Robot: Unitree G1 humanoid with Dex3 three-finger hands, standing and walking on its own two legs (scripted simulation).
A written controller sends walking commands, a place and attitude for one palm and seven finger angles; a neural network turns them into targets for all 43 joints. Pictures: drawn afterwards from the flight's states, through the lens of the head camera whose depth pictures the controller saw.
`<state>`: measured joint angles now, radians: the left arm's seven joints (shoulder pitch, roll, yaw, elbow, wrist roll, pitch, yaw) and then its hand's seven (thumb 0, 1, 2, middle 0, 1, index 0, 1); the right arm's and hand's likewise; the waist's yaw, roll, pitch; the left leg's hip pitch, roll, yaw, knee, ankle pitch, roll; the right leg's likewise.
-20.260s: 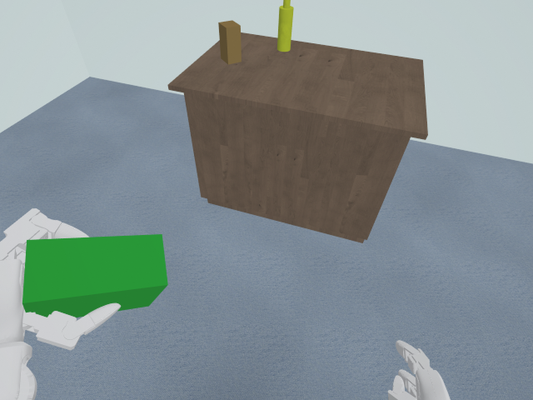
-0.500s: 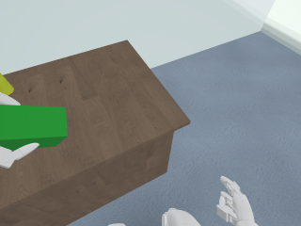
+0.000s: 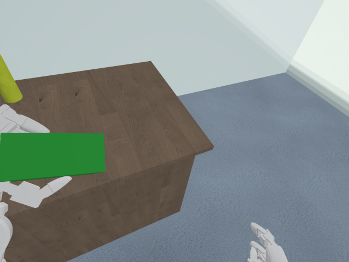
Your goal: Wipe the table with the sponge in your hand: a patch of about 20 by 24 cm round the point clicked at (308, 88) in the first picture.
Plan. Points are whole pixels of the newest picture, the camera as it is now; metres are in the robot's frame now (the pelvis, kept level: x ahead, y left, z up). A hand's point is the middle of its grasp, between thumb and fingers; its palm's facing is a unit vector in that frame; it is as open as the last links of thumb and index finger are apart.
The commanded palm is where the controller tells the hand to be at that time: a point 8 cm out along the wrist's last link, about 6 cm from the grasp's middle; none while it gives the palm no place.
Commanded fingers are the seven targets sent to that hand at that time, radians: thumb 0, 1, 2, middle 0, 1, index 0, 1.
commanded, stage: come to a stop and stand still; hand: left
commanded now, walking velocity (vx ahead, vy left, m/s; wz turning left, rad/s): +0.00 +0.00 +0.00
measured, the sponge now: (70, 157) +0.24 +0.21 +0.17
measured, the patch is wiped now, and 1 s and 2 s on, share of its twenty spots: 0.00 0.00 0.00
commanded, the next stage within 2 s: look again from close up in 0.28 s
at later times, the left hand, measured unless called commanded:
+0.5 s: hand (35, 166) +0.22 +0.26 +0.17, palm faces +0.39 -0.85 -0.36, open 10.4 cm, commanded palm +0.16 +0.29 +0.18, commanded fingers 0.00 0.10 1.30 -1.20 -1.60 -1.20 -1.60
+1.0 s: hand (53, 155) +0.24 +0.24 +0.17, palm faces +0.37 -0.85 -0.38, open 10.4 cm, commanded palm +0.19 +0.28 +0.18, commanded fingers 0.00 0.10 1.30 -1.20 -1.60 -1.20 -1.60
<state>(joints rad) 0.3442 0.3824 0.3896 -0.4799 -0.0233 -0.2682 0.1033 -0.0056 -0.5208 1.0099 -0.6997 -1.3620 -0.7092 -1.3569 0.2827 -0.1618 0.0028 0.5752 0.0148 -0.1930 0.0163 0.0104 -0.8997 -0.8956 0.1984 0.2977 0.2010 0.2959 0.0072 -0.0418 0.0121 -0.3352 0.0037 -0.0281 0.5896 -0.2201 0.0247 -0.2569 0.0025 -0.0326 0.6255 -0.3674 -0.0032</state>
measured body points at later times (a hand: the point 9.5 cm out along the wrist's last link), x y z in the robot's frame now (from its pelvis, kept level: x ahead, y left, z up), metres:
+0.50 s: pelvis +0.00 +0.01 +0.01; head +0.00 +0.03 +0.46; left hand +0.19 +0.30 +0.19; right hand +0.17 -0.21 -0.06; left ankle +0.06 +0.10 -0.73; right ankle -0.01 -0.13 -0.73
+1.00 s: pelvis +0.03 +0.00 +0.01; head +0.03 +0.01 +0.46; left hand +0.22 +0.29 +0.19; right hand +0.20 -0.23 -0.07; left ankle +0.06 +0.10 -0.73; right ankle -0.01 -0.13 -0.73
